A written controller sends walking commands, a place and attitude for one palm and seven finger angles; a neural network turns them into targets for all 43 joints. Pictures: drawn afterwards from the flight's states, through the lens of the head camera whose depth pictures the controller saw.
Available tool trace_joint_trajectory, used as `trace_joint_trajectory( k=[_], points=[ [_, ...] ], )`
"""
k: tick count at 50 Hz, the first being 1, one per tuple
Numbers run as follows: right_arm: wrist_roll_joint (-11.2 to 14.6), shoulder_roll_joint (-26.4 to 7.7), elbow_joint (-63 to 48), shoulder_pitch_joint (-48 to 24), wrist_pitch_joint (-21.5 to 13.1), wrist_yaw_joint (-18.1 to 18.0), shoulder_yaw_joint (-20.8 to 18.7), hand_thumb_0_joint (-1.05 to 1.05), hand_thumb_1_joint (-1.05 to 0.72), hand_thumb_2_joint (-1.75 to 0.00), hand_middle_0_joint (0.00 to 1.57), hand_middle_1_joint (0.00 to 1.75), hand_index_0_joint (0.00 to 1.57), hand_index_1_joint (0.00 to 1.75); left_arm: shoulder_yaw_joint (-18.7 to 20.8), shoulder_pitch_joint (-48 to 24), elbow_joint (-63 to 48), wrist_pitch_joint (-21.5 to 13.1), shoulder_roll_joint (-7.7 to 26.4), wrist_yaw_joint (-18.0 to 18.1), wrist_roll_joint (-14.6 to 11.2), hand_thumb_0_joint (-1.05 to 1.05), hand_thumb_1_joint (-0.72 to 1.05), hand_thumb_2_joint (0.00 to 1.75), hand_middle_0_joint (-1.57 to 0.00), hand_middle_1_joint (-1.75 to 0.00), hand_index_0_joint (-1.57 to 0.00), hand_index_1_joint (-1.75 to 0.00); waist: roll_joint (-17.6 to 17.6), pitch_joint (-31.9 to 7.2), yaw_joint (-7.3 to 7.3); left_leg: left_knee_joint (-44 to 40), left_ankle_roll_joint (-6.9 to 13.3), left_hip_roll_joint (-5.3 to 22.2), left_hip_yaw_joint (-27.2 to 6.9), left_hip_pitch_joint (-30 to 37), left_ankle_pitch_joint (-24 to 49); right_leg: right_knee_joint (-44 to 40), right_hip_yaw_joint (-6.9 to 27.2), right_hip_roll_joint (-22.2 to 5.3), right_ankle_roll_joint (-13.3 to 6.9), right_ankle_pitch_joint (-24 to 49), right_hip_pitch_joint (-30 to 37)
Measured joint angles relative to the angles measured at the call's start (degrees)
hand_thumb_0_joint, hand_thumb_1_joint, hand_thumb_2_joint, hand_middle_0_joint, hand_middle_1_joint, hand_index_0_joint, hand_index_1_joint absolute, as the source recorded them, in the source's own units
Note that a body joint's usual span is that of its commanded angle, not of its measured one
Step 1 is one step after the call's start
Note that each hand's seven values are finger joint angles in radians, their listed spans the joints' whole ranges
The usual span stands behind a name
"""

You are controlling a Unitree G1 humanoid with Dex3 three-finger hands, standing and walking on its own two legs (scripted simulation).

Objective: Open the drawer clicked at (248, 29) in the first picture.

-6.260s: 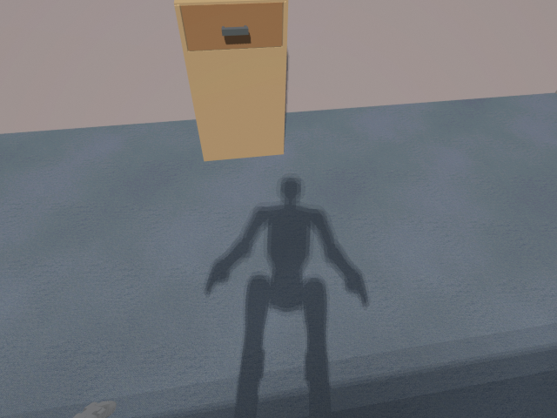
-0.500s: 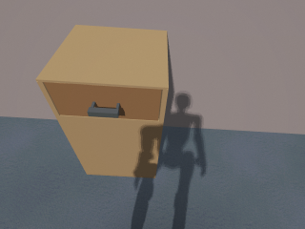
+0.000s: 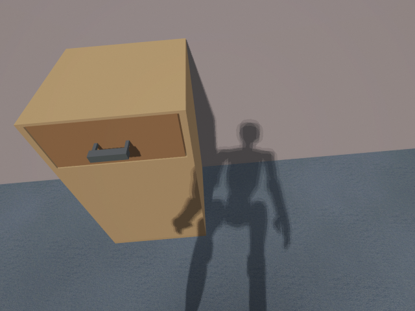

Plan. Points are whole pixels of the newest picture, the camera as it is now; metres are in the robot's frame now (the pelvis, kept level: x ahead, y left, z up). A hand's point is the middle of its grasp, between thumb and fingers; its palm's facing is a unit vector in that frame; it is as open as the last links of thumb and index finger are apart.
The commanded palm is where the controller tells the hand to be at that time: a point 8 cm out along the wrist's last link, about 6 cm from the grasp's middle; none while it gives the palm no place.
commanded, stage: come to a stop and stand still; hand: left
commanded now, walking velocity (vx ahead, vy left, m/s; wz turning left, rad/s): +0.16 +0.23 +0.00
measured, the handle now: (110, 149) +0.54 +0.32 -0.05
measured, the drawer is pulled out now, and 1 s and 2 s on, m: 0.00 0.00 0.00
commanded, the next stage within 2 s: look again from close up in 0.82 s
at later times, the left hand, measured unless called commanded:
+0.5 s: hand out of the picture -0.01 +0.21 -0.17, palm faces +0.11 -0.97 -0.22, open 7.4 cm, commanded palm none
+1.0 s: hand out of the picture +0.03 +0.20 -0.17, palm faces +0.01 -0.98 -0.22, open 7.4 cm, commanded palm none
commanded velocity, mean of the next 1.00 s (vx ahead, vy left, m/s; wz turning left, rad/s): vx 0.00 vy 0.04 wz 0.00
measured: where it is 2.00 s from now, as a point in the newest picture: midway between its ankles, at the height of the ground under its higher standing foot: outside the picture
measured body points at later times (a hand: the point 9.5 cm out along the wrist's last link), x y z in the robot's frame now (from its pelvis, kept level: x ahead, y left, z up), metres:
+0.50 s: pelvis +0.01 +0.02 +0.00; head +0.03 +0.03 +0.45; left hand -0.02 +0.26 -0.16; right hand +0.08 -0.21 -0.15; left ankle -0.02 +0.14 -0.73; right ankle -0.02 -0.12 -0.73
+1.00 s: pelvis +0.02 +0.03 +0.01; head +0.04 +0.03 +0.46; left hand +0.03 +0.26 -0.15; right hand +0.02 -0.20 -0.15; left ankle -0.02 +0.14 -0.73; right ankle -0.02 -0.12 -0.73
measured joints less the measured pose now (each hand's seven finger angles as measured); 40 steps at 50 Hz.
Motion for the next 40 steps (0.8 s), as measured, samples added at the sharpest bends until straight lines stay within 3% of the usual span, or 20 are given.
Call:
trace_joint_trajectory(
  k=[5,10,16,20,22,26,40],
  points=[
    [-0.2,-0.6,0.5,2.7,-0.6,1.0,0.1,0.01,-0.91,-0.90,0.19,0.30,0.19,0.30,-1.0,2.6,0.7,-0.3,-2.9,-0.2,-0.1,0.00,0.91,0.90,-0.20,-0.29,-0.20,-0.30,-0.4,-2.0,0.46,9.9,0.4,-3.0,-0.8,-0.8,2.5,-7.2,1.1,-0.4,-0.8,4.4,2.6],
    [0.0,-0.2,0.7,4.7,-1.1,0.9,0.4,0.01,-0.91,-0.90,0.19,0.30,0.19,0.30,-0.7,2.7,0.6,-1.3,-2.9,0.1,-0.3,0.00,0.92,0.90,-0.20,-0.30,-0.21,-0.30,-0.9,-0.9,0.76,11.3,-0.6,-3.5,-1.0,0.6,2.5,-10.0,-0.6,-0.5,-1.3,5.6,3.7],
    [0.6,0.2,0.4,2.7,-0.8,0.2,0.9,0.01,-0.91,-0.90,0.19,0.30,0.19,0.30,-0.4,3.6,1.5,-1.6,-2.7,0.7,0.0,0.00,0.91,0.90,-0.20,-0.30,-0.21,-0.30,-1.9,1.1,2.48,2.2,-0.7,-3.8,-0.4,4.7,-1.7,-8.5,-1.4,-1.3,-0.6,4.8,3.0],
    [0.7,0.5,-0.9,0.7,-2.5,-0.1,1.4,0.01,-0.91,-0.90,0.19,0.30,0.19,0.30,-0.3,4.9,3.3,-0.5,-2.1,0.8,-0.5,0.00,0.91,0.90,-0.20,-0.30,-0.20,-0.30,-1.8,1.1,2.60,-10.9,0.4,-2.8,0.1,10.4,7.6,-4.3,-1.8,-0.7,0.8,2.5,1.3],
    [0.5,1.6,-0.7,-0.4,-3.0,-0.4,1.8,0.01,-0.91,-0.90,0.19,0.30,0.19,0.30,-0.2,4.7,4.6,0.3,-1.2,0.8,-0.7,0.00,0.91,0.90,-0.20,-0.29,-0.20,-0.30,-3.3,1.1,2.68,-10.3,1.3,-3.4,0.4,10.7,4.2,-2.2,-1.5,-1.4,1.2,1.0,0.9],
    [0.3,4.0,-0.5,-1.8,-3.4,-0.6,3.1,0.01,-0.91,-0.90,0.19,0.30,0.19,0.30,-0.5,5.0,6.1,0.7,-0.2,0.6,-0.6,0.00,0.91,0.90,-0.20,-0.29,-0.20,-0.30,-5.7,0.4,3.59,-10.9,2.0,-4.2,1.7,11.9,4.0,-3.0,-0.2,-2.0,1.6,1.3,1.6],
    [0.7,3.4,1.8,-1.3,-4.7,-1.4,3.5,0.00,-0.93,-0.90,0.20,0.30,0.20,0.30,-2.2,3.2,7.8,-1.0,-2.4,0.6,-0.8,0.00,0.91,0.90,-0.20,-0.29,-0.20,-0.30,-3.7,-0.9,1.78,-13.9,2.2,-3.7,2.0,14.8,4.5,-9.2,-0.2,-1.3,2.6,3.7,5.9]
  ],
)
